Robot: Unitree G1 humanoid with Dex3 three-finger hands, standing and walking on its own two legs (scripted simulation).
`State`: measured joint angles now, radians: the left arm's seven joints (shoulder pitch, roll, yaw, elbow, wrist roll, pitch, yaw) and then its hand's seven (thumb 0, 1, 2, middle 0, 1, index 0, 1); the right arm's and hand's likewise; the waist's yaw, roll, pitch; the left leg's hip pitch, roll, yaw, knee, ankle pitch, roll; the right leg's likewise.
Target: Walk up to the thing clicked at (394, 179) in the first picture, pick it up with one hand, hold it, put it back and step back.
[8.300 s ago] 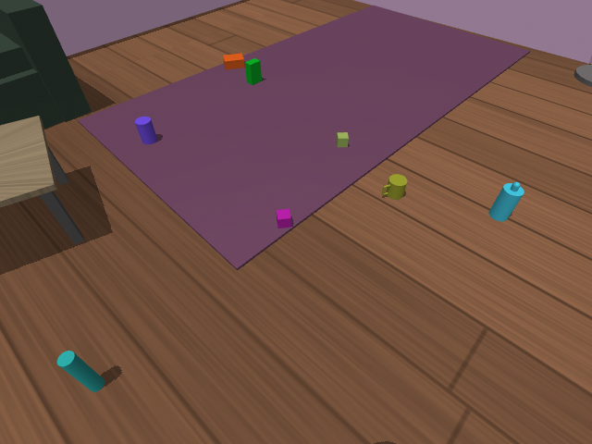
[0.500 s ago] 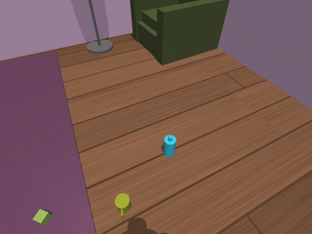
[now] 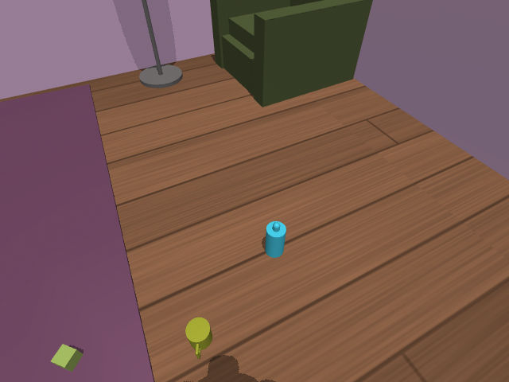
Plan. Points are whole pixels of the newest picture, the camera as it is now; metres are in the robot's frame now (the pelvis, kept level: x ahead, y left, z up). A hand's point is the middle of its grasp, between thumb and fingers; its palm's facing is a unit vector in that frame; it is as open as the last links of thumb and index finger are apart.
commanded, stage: stand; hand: left
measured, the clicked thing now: (199, 338) +0.44 +0.21 -0.74
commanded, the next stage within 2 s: walk up in 0.16 s
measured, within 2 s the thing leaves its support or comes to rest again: neither
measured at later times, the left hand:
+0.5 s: hand out of the picture +0.05 +0.23 -0.16, palm faces +0.04 -0.93 -0.36, open 7.4 cm
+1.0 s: hand out of the picture +0.13 +0.20 -0.16, palm faces +0.03 -0.92 -0.40, open 7.4 cm
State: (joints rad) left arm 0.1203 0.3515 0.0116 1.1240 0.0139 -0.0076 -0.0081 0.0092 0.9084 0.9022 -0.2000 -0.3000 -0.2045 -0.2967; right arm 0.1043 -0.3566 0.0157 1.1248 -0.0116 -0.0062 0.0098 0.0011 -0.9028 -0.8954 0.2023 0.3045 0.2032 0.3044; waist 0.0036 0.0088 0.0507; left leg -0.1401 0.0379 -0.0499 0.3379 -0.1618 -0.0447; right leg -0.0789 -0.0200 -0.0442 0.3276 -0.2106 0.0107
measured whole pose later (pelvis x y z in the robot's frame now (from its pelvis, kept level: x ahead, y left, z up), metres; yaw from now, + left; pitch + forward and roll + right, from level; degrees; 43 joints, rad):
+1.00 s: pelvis +0.06 -0.07 -0.02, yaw +0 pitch -3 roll +0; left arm 0.17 0.35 0.04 0.99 0.02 -0.01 0.01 0.01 0.91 0.90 -0.20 -0.30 -0.21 -0.30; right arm 0.04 -0.35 -0.03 0.93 -0.01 0.04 0.01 0.00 -0.90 -0.90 0.20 0.30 0.21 0.30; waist 0.03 0.03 0.11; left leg -0.30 0.03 0.00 0.71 -0.38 0.00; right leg -0.19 -0.01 0.02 0.57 -0.32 0.00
